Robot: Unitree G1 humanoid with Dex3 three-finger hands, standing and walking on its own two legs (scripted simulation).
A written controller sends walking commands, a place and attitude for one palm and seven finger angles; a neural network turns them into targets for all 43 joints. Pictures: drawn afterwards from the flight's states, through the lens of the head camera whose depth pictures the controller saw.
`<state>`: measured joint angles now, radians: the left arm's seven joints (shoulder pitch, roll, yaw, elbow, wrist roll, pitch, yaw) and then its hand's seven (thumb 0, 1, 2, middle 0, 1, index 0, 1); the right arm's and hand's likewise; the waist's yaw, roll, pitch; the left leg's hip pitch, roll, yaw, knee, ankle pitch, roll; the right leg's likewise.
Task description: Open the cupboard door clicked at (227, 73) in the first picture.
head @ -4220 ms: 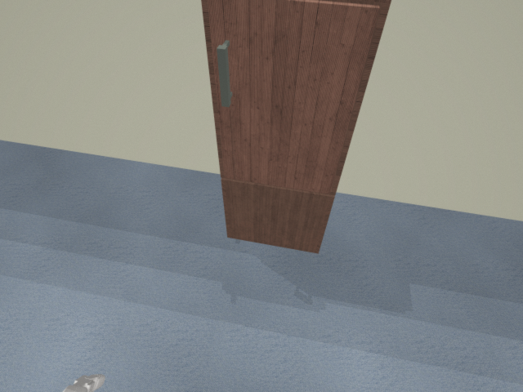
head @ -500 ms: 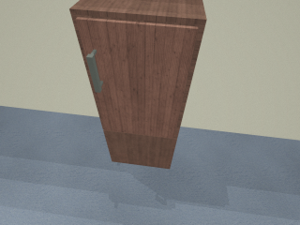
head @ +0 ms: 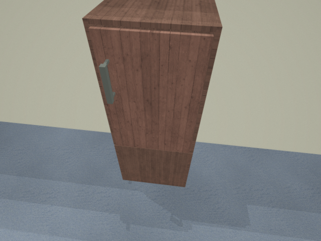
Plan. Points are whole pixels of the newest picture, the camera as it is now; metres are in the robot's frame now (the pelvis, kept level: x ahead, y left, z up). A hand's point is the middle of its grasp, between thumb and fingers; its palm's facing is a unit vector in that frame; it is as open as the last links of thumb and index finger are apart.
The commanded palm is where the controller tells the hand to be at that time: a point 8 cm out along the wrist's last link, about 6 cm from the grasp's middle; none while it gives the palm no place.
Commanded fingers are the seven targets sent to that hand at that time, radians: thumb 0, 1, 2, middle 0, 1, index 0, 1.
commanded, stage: look again from close up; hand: left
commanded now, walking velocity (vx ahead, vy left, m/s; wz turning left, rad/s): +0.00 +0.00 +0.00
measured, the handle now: (108, 82) +0.61 +0.23 +0.07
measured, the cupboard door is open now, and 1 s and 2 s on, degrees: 0 0 0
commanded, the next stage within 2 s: shuffle to correct the standing spot in 0.12 s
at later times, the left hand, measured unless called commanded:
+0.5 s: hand out of the picture -0.02 +0.18 -0.18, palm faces +0.06 -0.99 -0.16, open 7.4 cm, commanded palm none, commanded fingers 0.00 0.90 0.90 -0.20 -0.30 -0.20 -0.30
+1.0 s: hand out of the picture +0.09 +0.22 -0.18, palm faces +0.03 -0.97 -0.22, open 7.3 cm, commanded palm none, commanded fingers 0.00 0.90 0.90 -0.20 -0.30 -0.20 -0.30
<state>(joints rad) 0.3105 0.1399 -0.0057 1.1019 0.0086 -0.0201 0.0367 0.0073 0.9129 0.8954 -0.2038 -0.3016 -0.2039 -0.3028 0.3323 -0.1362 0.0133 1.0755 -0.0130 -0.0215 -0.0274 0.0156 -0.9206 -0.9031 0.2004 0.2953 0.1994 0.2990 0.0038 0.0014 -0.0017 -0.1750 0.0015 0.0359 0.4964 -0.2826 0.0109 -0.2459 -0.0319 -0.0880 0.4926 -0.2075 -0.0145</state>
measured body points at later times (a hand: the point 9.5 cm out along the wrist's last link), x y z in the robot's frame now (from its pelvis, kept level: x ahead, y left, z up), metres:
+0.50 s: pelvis +0.00 +0.02 +0.00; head +0.00 +0.02 +0.45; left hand -0.03 +0.23 -0.16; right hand -0.03 -0.20 -0.16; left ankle -0.01 +0.11 -0.74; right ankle +0.04 -0.11 -0.74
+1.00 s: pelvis +0.05 +0.04 +0.00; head +0.07 +0.04 +0.45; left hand +0.09 +0.27 -0.16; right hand +0.03 -0.17 -0.16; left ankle -0.01 +0.11 -0.74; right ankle +0.06 -0.09 -0.74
